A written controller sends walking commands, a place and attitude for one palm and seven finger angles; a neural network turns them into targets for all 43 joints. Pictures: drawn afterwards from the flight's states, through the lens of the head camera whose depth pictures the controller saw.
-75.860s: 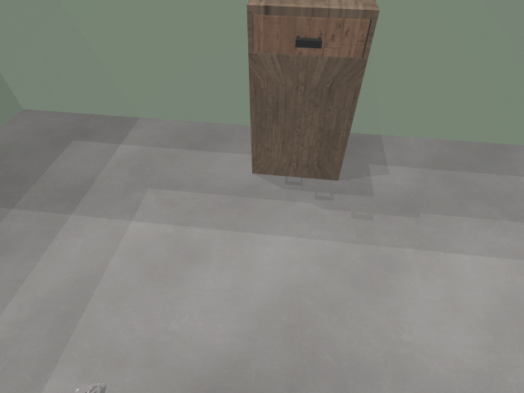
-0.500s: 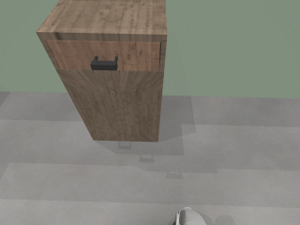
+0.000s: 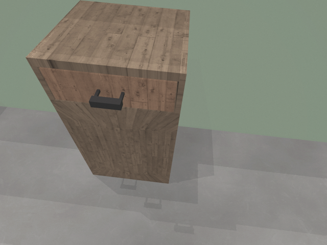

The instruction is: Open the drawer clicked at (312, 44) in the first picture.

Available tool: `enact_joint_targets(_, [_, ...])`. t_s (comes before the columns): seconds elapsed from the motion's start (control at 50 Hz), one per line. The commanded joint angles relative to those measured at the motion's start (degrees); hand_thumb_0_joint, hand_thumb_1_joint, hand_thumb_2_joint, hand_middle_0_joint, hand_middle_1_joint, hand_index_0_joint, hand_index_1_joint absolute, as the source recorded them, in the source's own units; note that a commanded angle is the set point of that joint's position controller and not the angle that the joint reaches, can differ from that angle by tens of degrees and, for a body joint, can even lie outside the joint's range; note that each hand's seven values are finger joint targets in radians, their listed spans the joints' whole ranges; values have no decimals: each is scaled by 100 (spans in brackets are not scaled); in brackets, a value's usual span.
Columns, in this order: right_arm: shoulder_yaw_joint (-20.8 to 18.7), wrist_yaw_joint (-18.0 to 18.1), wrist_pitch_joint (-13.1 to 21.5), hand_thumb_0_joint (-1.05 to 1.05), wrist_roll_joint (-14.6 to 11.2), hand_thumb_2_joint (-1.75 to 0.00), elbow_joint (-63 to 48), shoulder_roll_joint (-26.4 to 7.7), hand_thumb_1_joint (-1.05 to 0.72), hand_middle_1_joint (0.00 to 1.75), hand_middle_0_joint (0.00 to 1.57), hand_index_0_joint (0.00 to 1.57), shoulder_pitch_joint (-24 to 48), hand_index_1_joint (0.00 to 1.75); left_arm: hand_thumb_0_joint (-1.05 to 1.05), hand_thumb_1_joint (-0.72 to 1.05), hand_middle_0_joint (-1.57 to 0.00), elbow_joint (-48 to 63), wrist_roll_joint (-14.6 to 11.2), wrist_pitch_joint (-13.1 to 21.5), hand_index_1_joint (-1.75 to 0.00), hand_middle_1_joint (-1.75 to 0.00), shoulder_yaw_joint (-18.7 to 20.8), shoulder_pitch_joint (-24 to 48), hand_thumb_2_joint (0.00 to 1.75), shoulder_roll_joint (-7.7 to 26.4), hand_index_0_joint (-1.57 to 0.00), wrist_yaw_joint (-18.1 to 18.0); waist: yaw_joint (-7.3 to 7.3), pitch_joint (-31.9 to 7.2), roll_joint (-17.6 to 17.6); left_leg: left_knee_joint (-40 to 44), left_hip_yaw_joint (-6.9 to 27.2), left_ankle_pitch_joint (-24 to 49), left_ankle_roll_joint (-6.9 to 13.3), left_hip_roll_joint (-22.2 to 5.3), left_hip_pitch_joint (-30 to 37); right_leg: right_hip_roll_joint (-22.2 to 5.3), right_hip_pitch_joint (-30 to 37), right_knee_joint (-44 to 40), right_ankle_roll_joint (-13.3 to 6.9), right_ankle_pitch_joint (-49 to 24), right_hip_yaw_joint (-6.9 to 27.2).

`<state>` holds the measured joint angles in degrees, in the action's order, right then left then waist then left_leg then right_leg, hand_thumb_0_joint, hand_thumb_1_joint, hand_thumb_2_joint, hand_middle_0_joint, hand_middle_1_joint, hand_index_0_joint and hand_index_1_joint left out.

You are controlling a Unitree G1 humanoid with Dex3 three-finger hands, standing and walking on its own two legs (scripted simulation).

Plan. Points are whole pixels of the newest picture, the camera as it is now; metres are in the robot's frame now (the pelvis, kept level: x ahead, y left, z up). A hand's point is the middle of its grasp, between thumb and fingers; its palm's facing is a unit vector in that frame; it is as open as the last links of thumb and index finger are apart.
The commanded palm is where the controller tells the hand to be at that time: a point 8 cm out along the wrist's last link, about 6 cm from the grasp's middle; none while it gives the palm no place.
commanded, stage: come to a stop and stand still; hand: left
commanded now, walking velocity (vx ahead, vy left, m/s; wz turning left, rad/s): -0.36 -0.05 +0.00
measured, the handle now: (108, 98) +0.54 +0.23 +0.00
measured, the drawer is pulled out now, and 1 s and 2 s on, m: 0.00 0.00 0.00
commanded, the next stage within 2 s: none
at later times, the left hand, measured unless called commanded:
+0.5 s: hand out of the picture +0.06 +0.16 -0.15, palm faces +0.02 -0.95 -0.30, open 7.4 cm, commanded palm none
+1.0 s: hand out of the picture +0.01 +0.21 -0.17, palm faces -0.02 -0.97 -0.23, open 7.4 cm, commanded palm none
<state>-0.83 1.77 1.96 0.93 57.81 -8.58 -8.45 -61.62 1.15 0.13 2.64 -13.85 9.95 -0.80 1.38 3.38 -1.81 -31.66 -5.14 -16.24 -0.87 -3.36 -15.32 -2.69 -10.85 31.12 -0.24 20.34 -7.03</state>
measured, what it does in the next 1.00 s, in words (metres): steps on the spot: left foot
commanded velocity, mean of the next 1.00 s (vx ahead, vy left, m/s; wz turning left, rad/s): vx -0.03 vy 0.03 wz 0.00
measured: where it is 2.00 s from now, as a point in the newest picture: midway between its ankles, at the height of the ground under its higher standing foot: outside the picture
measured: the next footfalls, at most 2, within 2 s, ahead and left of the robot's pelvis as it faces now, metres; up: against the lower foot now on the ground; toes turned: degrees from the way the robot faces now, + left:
left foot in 0.60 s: +0.04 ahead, +0.12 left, +0.00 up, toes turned -7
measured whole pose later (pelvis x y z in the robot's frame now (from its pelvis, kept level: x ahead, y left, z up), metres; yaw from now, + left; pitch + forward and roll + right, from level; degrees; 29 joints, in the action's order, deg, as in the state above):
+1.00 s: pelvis -0.02 +0.02 +0.00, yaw -2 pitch -1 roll +0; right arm 0.5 0.5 0.0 1.0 57.0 -10.5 -16.8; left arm -57.9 1.5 -1.3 -0.2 -17.1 11.3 -1.3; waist 0.3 0.4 0.0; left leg -29.0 -5.3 -15.5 3.2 1.3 -13.0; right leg -3.5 -14.1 29.6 1.5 14.9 0.8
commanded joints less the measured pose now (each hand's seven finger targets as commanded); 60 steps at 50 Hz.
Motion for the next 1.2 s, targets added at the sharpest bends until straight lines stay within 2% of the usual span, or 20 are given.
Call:
enact_joint_targets(0.0, [-317,126,-229,0,-60,-90,-188,-1047,-90,30,20,20,-709,30,0,90,-20,408,-25,91,-30,-30,169,-427,90,962,-20,-141,-267,-856,251,-162,133,5167,184,-609,1299,-517,30,144,-34,-4825,367])
enact_joint_targets(0.06, [-453,128,-342,0,-17,-90,-276,-1263,-90,30,20,20,-629,30,0,90,-20,729,-3,-36,-30,-30,207,-119,90,922,-20,-109,-328,-789,573,167,460,5143,451,-991,1384,-288,-465,608,-16,-2978,309])
enact_joint_targets(0.1, [-481,110,-328,0,51,-90,-286,-1417,-90,30,20,20,-598,30,0,90,-20,903,-27,-108,-30,-30,210,8,90,692,-20,-78,-357,-551,1181,772,1108,5513,1013,-1622,1433,104,-1118,1537,14,555,436])
enact_joint_targets(0.14, [-474,140,-350,0,94,-90,-347,-1438,-90,30,20,20,-326,30,0,90,-20,960,-33,-164,-30,-30,226,-24,90,596,-20,-71,-216,-469,1060,781,1100,5022,1182,-1815,1356,91,-1243,1708,-27,1228,752])
enact_joint_targets(0.18, [-478,142,-350,0,107,-90,-397,-1414,-90,30,20,20,-34,30,0,90,-20,903,-9,-115,-30,-30,241,-328,90,585,-20,-36,-1,-699,1251,308,671,5011,683,-1357,1414,141,-748,401,-27,70,519])
enact_joint_targets(0.2, [-489,111,-360,0,49,-90,-435,-1358,-90,30,20,20,53,30,0,90,-20,822,16,-81,-30,-30,281,-573,90,803,-20,-31,120,-879,997,-135,458,4204,397,-1020,1052,63,-36,-408,-12,-1549,512])
enact_joint_targets(0.22, [-454,42,-379,0,-41,-90,-530,-1078,-90,30,20,20,-52,30,0,90,-20,808,74,-17,-30,-30,355,-693,90,1281,-20,-75,121,-1071,-401,-842,61,2064,42,-319,132,-740,746,-789,-211,-4001,1553])
enact_joint_targets(0.24, [-411,-26,-405,0,-77,-90,-646,-868,-90,30,20,20,-26,30,0,90,-20,780,77,-2,-30,-30,357,-569,90,1602,-20,-76,121,-791,-1287,-1825,50,-1594,-117,399,-601,-1922,783,-919,-866,-5742,2341])
enact_joint_targets(0.26, [-401,-13,-499,0,-70,-90,-578,-809,-90,30,20,20,131,30,0,90,-20,779,47,-19,-30,-30,316,-520,90,1528,-20,-107,222,-611,-1171,-2643,718,-2075,-7,321,-714,-2019,409,-906,-1120,-5502,2342])
enact_joint_targets(0.3, [-363,-10,-523,0,-49,-90,-463,-783,-90,30,20,20,124,30,0,90,-20,850,40,-44,-30,-30,264,-80,90,1231,-20,-177,8,-313,-1141,-3244,897,-1617,-42,246,-1237,-1594,612,-701,-1155,-5557,2029])
enact_joint_targets(0.46, [-208,-110,-425,0,-86,-90,-276,-724,-90,30,20,20,-20,30,0,90,-20,699,8,16,-30,-30,264,-197,90,1338,-20,-184,69,-559,-693,-752,432,-835,-126,240,-505,-1381,1216,-861,-988,-4816,1659])
enact_joint_targets(0.54, [-193,-79,-310,0,-46,-90,-24,-827,-90,30,20,20,-614,30,0,90,-20,630,-68,-8,-30,-30,163,104,90,1083,-20,-159,-224,-432,-181,989,591,1094,37,-22,873,-857,99,-603,-436,-2872,1312])
enact_joint_targets(0.56, [-243,-92,-128,0,-43,-90,-486,-996,-90,30,20,20,-252,30,0,90,-20,548,-43,235,-30,-30,52,-620,90,870,-20,-373,8,-1461,548,-40,241,1295,0,-155,900,-862,838,-261,-262,-4927,1608])
enact_joint_targets(0.58, [-177,-113,-154,0,-22,-90,-645,-720,-90,30,20,20,-509,30,0,90,-20,792,-13,257,-30,-30,107,-364,90,1198,-20,-363,-142,-1504,233,-44,282,88,70,52,156,-1062,1124,-161,-457,-4478,1795])
enact_joint_targets(0.6, [-134,-108,-166,0,-40,-90,-720,-687,-90,30,20,20,-432,30,0,90,-20,799,21,253,-30,-30,98,-430,90,1107,-20,-355,-46,-1033,-167,-76,269,-597,85,4,-86,-1209,641,-371,-564,-4008,1939])
enact_joint_targets(0.64, [-115,-112,-181,0,-31,-90,-612,-649,-90,30,20,20,-775,30,0,90,-20,863,-8,194,-30,-30,30,-130,90,996,-20,-297,-319,-574,396,313,403,564,186,-100,325,-692,-74,-160,-454,-2864,1350])
enact_joint_targets(0.68, [-78,-97,-146,0,-8,-90,-604,-785,-90,30,20,20,-689,30,0,90,-20,828,-17,84,-30,-30,-53,-186,90,859,-20,-244,-155,-112,751,444,654,1566,294,-361,162,-240,-320,-121,-246,-1525,945])
enact_joint_targets(0.78, [-52,-102,-145,0,10,-90,-622,-910,-90,30,20,20,-704,30,0,90,-20,790,-6,-33,-30,-30,-169,-320,90,696,-20,-146,-115,502,307,1218,873,-760,365,-299,-558,-45,-509,-457,-160,-129,924])
enact_joint_targets(0.88, [-53,-92,-96,0,31,-90,-521,-993,-90,30,20,20,-749,30,0,90,-20,698,15,-45,-30,-30,-200,-521,90,591,-20,-92,-42,253,480,1735,1143,-1344,462,-446,-614,10,-287,-285,-116,-388,737])
enact_joint_targets(1.18, [36,-33,5,0,-20,-90,175,-777,-90,30,20,20,-1107,30,0,90,-20,63,-28,53,-30,-30,-268,-686,90,441,-20,-93,-96,-51,275,1421,771,281,417,-373,174,-197,-196,-555,-77,-1139,912])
